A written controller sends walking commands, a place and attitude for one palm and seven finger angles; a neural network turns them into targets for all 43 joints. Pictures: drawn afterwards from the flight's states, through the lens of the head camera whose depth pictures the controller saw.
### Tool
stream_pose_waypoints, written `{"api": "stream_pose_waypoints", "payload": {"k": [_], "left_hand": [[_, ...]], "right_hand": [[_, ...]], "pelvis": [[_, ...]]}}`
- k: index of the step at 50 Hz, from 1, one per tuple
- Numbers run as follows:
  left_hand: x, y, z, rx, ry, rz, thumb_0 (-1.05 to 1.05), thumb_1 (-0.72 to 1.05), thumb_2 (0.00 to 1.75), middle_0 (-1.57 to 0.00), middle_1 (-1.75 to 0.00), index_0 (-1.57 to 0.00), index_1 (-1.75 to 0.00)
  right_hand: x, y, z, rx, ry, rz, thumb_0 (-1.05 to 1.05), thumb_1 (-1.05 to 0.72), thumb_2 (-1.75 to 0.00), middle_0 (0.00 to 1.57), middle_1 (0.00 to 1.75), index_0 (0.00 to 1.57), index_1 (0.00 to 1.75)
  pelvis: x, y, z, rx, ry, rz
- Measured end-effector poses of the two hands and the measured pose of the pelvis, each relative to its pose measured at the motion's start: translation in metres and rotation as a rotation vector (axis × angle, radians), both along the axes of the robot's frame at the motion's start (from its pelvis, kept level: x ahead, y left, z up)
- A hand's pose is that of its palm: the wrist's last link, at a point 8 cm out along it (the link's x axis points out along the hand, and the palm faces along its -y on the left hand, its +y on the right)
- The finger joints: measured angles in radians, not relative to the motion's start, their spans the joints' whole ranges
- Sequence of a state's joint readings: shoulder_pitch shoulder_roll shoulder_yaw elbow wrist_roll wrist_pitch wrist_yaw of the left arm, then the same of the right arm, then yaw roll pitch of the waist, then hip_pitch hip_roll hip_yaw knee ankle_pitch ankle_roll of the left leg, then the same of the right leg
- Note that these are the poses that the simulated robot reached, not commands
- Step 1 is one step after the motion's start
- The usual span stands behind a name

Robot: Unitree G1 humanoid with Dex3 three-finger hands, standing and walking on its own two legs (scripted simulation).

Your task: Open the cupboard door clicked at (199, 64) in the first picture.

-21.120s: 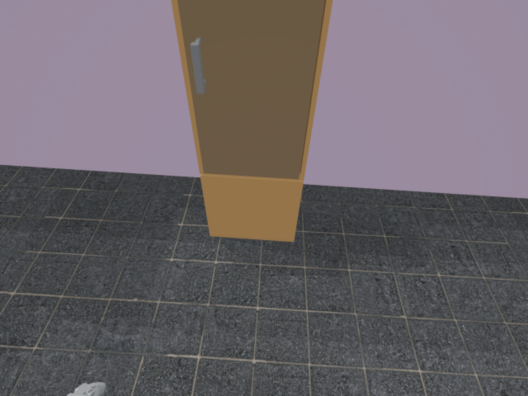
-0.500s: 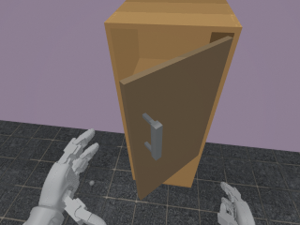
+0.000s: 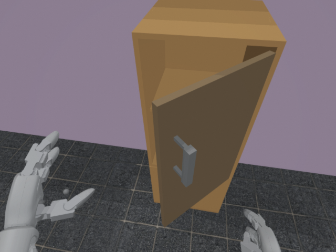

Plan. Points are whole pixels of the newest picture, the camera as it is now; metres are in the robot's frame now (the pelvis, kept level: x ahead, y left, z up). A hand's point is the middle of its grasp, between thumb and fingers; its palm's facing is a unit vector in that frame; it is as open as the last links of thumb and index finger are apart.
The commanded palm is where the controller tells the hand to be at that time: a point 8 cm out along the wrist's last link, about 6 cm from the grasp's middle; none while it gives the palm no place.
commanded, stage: draw the hand back to the body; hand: left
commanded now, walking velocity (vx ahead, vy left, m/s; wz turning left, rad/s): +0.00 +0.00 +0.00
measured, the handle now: (182, 161) +0.31 +0.01 +0.08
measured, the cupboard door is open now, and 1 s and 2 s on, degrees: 46 46 46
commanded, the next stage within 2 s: step back with the hand held close in 0.64 s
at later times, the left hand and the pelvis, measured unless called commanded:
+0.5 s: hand (54, 182) +0.19 +0.24 +0.15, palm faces +0.41 -0.83 -0.38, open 7.6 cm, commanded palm +0.14 +0.28 +0.17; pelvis +0.00 -0.02 +0.00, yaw +0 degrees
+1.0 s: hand (62, 184) +0.19 +0.22 +0.14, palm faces +0.35 -0.82 -0.46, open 7.5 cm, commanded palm +0.13 +0.27 +0.18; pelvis -0.01 -0.03 +0.00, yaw -2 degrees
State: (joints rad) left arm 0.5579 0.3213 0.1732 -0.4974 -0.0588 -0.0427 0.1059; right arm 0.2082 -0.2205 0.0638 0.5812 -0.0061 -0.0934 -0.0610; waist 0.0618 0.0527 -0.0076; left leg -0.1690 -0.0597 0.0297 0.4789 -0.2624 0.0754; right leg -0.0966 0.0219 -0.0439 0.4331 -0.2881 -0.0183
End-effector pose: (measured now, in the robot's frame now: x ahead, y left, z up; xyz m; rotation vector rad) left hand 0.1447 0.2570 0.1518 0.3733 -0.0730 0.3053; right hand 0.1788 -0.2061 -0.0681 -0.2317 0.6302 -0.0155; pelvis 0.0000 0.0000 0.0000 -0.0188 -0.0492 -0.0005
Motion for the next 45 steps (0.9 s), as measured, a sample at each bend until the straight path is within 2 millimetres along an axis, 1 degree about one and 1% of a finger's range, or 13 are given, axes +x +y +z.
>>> {"api": "stream_pose_waypoints", "payload": {"k": [10,15,18,21,27,35,39,43,45], "left_hand": [[0.003,0.022,0.011,0.053,-0.027,0.076,0.01,0.49,0.73,-0.19,-0.30,-0.19,-0.30],[0.002,0.031,0.021,0.081,-0.057,0.120,0.01,0.66,0.80,-0.20,-0.30,-0.20,-0.30],[0.002,0.030,0.025,0.083,-0.070,0.134,0.01,0.75,0.84,-0.20,-0.30,-0.20,-0.30],[0.003,0.024,0.022,0.067,-0.062,0.127,0.02,0.81,0.87,-0.20,-0.30,-0.20,-0.30],[0.002,0.012,0.015,0.052,-0.036,0.103,0.02,0.86,0.89,-0.20,-0.30,-0.21,-0.30],[0.000,0.007,0.022,0.072,-0.055,0.112,0.02,0.88,0.90,-0.21,-0.30,-0.21,-0.30],[-0.001,0.004,0.023,0.073,-0.054,0.114,0.02,0.89,0.90,-0.21,-0.30,-0.21,-0.30],[0.003,0.010,0.032,0.131,-0.082,0.115,0.02,0.88,0.90,-0.21,-0.30,-0.21,-0.30],[0.005,0.011,0.031,0.149,-0.076,0.108,0.02,0.89,0.90,-0.21,-0.30,-0.21,-0.30]], "right_hand": [[-0.003,-0.016,0.000,-0.015,0.039,-0.039,0.01,-0.90,-0.90,0.21,0.30,0.21,0.30],[-0.004,-0.025,-0.001,-0.021,0.045,-0.052,0.01,-0.90,-0.90,0.21,0.30,0.21,0.30],[-0.004,-0.030,-0.002,-0.017,0.046,-0.056,0.01,-0.90,-0.90,0.21,0.30,0.21,0.30],[-0.004,-0.033,-0.003,-0.013,0.048,-0.059,0.01,-0.90,-0.90,0.21,0.30,0.21,0.30],[-0.006,-0.039,-0.004,-0.010,0.052,-0.066,0.01,-0.90,-0.90,0.21,0.30,0.21,0.30],[-0.005,-0.044,-0.005,0.000,0.042,-0.066,0.01,-0.90,-0.90,0.21,0.30,0.21,0.30],[-0.004,-0.047,-0.006,0.007,0.044,-0.068,0.01,-0.90,-0.90,0.21,0.30,0.21,0.30],[-0.006,-0.050,-0.007,0.012,0.058,-0.072,0.01,-0.90,-0.90,0.21,0.30,0.21,0.30],[-0.010,-0.053,-0.007,0.009,0.072,-0.085,0.01,-0.90,-0.90,0.21,0.30,0.21,0.30]], "pelvis": [[0.002,-0.005,0.003,0.003,-0.011,-0.007],[0.002,-0.010,0.004,0.003,-0.016,-0.007],[0.001,-0.012,0.004,0.004,-0.019,-0.007],[0.001,-0.014,0.005,0.006,-0.020,-0.006],[0.000,-0.021,0.005,0.009,-0.020,-0.007],[0.000,-0.028,0.005,0.009,-0.027,-0.007],[-0.001,-0.031,0.005,0.011,-0.028,-0.007],[-0.005,-0.034,0.005,0.004,-0.004,-0.004],[-0.007,-0.034,0.004,0.002,0.011,-0.009]]}}
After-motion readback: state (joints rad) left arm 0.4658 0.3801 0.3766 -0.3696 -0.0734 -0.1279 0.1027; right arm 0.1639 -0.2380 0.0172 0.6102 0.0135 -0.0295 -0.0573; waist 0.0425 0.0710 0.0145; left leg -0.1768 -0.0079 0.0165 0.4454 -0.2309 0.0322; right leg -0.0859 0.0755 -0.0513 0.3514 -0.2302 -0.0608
